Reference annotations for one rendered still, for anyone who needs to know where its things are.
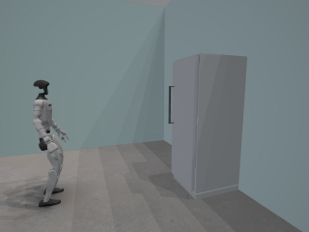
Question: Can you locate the right robot upper arm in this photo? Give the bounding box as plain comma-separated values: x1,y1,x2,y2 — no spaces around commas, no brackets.
32,100,44,125

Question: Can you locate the handle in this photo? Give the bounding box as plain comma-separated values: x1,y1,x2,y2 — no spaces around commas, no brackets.
168,86,175,124

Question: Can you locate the robot right hand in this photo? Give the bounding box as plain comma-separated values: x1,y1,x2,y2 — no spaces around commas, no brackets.
47,142,64,160

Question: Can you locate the humanoid robot torso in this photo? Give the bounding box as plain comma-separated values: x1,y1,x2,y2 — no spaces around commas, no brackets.
35,100,53,142

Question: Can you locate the robot right shin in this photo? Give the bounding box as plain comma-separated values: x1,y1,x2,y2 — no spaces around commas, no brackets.
43,169,61,202

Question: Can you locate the right robot forearm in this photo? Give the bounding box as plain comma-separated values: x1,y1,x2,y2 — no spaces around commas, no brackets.
34,119,52,145

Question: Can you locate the robot left hand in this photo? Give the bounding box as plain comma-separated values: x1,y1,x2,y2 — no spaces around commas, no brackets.
57,130,70,143

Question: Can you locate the left robot forearm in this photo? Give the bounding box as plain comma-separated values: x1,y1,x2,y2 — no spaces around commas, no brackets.
51,119,61,132

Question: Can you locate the fridge door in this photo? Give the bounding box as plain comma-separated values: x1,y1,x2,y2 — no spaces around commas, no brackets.
171,55,199,192

